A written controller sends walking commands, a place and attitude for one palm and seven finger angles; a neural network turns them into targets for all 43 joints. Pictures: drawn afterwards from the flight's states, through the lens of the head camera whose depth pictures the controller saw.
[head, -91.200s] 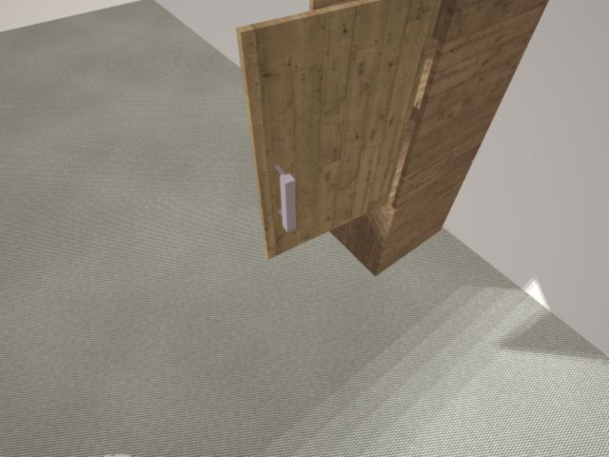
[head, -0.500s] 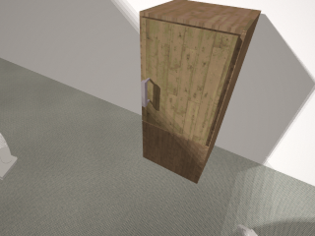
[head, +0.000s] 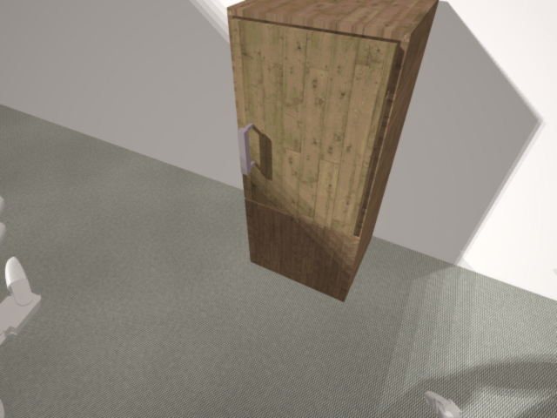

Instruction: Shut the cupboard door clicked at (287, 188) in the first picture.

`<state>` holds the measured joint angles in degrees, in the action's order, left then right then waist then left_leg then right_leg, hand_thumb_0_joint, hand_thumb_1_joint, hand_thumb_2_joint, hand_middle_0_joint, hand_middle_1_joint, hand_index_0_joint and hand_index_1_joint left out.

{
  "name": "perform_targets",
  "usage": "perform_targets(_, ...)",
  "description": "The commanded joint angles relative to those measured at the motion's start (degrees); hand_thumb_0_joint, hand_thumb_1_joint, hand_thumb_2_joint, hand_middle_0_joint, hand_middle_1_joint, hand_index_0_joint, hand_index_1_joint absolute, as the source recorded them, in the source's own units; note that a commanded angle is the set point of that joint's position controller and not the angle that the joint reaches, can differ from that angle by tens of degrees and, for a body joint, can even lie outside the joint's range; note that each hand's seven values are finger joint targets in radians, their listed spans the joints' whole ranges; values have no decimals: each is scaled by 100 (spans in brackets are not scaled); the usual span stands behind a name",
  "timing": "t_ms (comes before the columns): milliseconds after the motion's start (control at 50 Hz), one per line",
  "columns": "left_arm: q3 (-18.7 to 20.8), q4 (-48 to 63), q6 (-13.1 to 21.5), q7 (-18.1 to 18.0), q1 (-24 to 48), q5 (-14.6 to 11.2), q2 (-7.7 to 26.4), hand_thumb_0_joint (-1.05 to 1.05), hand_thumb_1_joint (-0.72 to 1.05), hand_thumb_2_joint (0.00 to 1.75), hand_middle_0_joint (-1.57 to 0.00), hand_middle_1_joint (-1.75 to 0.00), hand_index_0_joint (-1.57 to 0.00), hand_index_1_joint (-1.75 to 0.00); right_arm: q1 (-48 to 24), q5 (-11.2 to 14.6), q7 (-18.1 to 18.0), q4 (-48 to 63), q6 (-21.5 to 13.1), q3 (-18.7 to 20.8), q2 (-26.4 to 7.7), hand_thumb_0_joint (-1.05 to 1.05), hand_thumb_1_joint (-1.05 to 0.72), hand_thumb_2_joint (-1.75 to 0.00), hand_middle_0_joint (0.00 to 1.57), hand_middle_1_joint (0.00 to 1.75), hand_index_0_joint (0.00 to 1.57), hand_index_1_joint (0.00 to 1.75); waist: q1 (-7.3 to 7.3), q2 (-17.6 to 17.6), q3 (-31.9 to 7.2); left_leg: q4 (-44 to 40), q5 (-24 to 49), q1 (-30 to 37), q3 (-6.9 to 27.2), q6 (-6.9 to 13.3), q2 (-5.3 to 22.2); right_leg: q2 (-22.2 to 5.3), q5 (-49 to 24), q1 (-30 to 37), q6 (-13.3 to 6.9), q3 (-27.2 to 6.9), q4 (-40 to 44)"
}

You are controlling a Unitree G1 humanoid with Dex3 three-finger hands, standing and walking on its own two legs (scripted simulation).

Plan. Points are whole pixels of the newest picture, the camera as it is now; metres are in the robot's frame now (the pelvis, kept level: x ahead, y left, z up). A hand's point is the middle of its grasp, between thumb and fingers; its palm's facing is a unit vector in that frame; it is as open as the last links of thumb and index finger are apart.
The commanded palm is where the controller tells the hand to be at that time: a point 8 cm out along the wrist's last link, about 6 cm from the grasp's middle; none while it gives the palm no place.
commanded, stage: stop stepping back and stand still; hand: left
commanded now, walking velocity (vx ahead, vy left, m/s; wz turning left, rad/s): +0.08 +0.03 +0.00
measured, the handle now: (247, 149) +0.90 +0.17 -0.11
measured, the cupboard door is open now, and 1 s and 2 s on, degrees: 0 0 0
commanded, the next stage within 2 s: let the arm hang, fingers relaxed in 0.02 s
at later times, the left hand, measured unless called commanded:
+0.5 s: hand out of the picture +0.03 +0.20 -0.18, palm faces +0.09 -0.98 -0.19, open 6.9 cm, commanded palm none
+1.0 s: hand out of the picture -0.02 +0.20 -0.17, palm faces +0.06 -0.98 -0.17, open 7.4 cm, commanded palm none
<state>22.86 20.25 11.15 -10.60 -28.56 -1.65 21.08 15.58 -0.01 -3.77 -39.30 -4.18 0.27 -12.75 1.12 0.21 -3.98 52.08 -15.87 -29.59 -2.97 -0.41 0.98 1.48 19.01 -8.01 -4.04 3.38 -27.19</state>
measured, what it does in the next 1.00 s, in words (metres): steps on the spot: left foot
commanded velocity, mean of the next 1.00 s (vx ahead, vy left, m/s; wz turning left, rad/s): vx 0.00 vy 0.00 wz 0.00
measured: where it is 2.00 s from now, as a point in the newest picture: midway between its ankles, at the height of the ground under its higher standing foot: outside the picture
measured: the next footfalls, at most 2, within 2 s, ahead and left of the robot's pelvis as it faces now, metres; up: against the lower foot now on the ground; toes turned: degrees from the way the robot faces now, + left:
left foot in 0.14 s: +0.04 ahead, +0.12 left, +0.00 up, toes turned +4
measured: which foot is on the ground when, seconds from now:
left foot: up 0.00-0.12, down 0.14-1.00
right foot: down 0.00-1.00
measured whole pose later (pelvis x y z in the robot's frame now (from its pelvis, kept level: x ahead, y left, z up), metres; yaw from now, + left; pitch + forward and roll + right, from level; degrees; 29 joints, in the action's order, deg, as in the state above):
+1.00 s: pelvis -0.01 +0.04 +0.01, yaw +2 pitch -2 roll +0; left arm 0.0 -64.3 -0.4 -1.6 -17.1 1.0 8.0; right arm 17.3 -1.0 -1.8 -63.4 -0.1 0.0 -8.2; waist 0.0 0.2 0.1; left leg 21.6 -10.8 -9.0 -3.2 3.2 -2.5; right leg -0.3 11.0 -10.0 0.0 0.3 -23.0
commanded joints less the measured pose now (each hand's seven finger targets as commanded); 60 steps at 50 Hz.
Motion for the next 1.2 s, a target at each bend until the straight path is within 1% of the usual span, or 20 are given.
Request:
perform_targets(0,494,1436,428,-61,925,2,1298,0,90,90,-20,-30,-20,-30,-903,10,-111,999,-380,195,-517,0,-90,-90,20,30,20,30,-34,900,397,-1148,167,378,-201,120,42,-1368,-1670,-234,-155,-1057,937)
perform_targets(40,596,1666,419,-57,711,-26,1331,0,90,90,-20,-30,-20,-30,-915,-7,-120,1057,-438,214,-513,0,-90,-90,20,30,20,30,9,780,352,-1794,340,927,-259,167,-13,-1310,-1630,-322,-126,-1142,849)
perform_targets(80,842,2073,461,-62,466,-82,1497,0,90,90,-20,-30,-20,-30,-789,3,-139,1086,-467,264,-597,0,-90,-90,20,30,20,30,-64,-4,-2,-2676,859,1778,-113,225,51,-1104,-1967,-315,70,-904,234)
perform_targets(100,-1752,-2715,-546,831,225,569,77,0,90,90,-20,-30,-20,-30,-442,-207,482,-140,-608,357,-1535,0,-90,-90,20,30,20,30,-512,-712,-26,-1653,3707,2086,734,416,658,-1047,-3255,-1366,347,-234,-1665)
perform_targets(120,-1746,-2693,-1034,935,-36,358,-233,0,90,90,-20,-30,-20,-30,-44,-97,468,159,-157,361,-1358,0,-90,-90,20,30,20,30,-330,-1234,-445,-1838,4842,2453,1276,818,1251,-542,-917,-1455,452,-210,-2159)
perform_targets(140,-1852,-2482,-1217,908,-4,381,-533,0,90,90,-20,-30,-20,-30,-106,-119,401,314,23,315,-1190,0,-90,-90,20,30,20,30,-286,-1347,-221,-2238,5092,2287,1483,1059,1587,-337,1340,-1784,524,-185,-2417)
perform_targets(200,-1920,-3204,-1214,955,832,325,-320,0,90,90,-20,-30,-20,-30,-142,-266,327,290,105,175,-1144,0,-90,-90,20,30,20,30,-302,-211,-183,-2747,3660,1597,2030,1241,1685,-243,1709,-1715,540,-588,-2949)
perform_targets(280,-1902,-4718,-1207,1029,768,332,13,0,90,90,-20,-30,-20,-30,-794,-180,329,153,328,123,-1045,0,-90,-90,20,30,20,30,116,596,-217,-2622,289,446,955,559,744,-328,-150,60,457,-463,-547)
perform_targets(320,-1882,-5171,-1222,1023,891,358,345,0,90,90,-20,-30,-20,-30,-651,-132,382,5,492,111,-662,0,-90,-90,20,30,20,30,-37,773,245,-1822,-1214,502,408,151,-96,-1320,1809,-1045,-36,-1997,1075)
perform_targets(340,-1907,-5338,-1243,1025,1305,355,480,0,90,90,-20,-30,-20,-30,-438,-156,398,-171,577,126,-598,0,-90,-90,20,30,20,30,-261,720,541,-1183,-1054,1076,159,67,-236,-1708,2701,-2032,-322,-2414,1706)
perform_targets(360,-1929,-5505,-1248,991,1607,341,404,0,90,90,-20,-30,-20,-30,-412,-158,378,-373,676,177,-572,0,-90,-90,20,30,20,30,-283,803,759,-530,-907,1395,155,34,-220,-1723,2921,-2644,-448,-2500,2004)
perform_targets(400,-1956,-5924,-1227,955,1784,313,73,0,90,90,-20,-30,-20,-30,-150,-170,330,-689,703,200,-452,0,-90,-90,20,30,20,30,-391,467,994,-375,-584,1449,293,75,-106,-1430,1832,-2542,-511,-2113,1743)
perform_targets(440,-1911,-6278,-1147,929,1489,321,-214,0,90,90,-20,-30,-20,-30,314,-175,334,-964,582,155,-156,0,-90,-90,20,30,20,30,-440,-226,570,-1864,15,1800,386,140,40,-1159,525,-1778,-328,-1510,927)
perform_targets(480,-2011,-6707,-1097,914,1035,250,-480,0,90,90,-20,-30,-20,-30,316,-144,302,-1192,402,124,-360,0,-90,-90,20,30,20,30,-159,-976,162,-2860,1287,2006,1199,323,608,-504,-626,-1101,71,-881,121)
perform_targets(520,-2057,-7043,-1052,904,811,228,-552,0,90,90,-20,-30,-20,-30,207,-143,179,-1306,333,110,-467,0,-90,-90,20,30,20,30,0,-332,-148,-2869,1998,1746,1102,442,786,-415,-1378,-76,181,-724,301)
perform_targets(540,-2054,-7243,-1071,900,918,227,-473,0,90,90,-20,-30,-20,-30,231,-105,177,-1466,291,100,-431,0,-90,-90,20,30,20,30,-67,-726,-238,-2978,2275,1871,1044,387,666,-492,-1574,21,198,-624,198)
perform_targets(580,-2066,-7460,-1077,903,980,209,-444,0,90,90,-20,-30,-20,-30,302,-63,143,-1622,290,91,-425,0,-90,-90,20,30,20,30,-68,-674,-111,-3101,2484,1981,950,363,693,-454,-1545,98,223,-581,287)
perform_targets(680,-2132,-7991,-1086,901,864,225,-516,0,90,90,-20,-30,-20,-30,416,-55,142,-1962,311,67,-316,0,-90,-90,20,30,20,30,-70,-24,336,-3434,1165,1838,874,322,563,-571,-1283,97,186,-697,713)
perform_targets(820,-2175,-8308,-1137,883,798,258,-658,0,90,90,-20,-30,-20,-30,499,-91,168,-2221,384,60,-209,0,-90,-90,20,30,20,30,-109,11,1086,-3894,-327,1445,911,299,484,-567,-721,-274,223,-751,865)
perform_targets(1180,-2169,-8461,-1059,850,605,256,-804,0,90,90,-20,-30,-20,-30,684,-63,139,-2343,345,57,-69,0,-90,-90,20,30,20,30,-138,-50,936,-3634,198,1770,719,280,420,-584,-877,-444,198,-829,875)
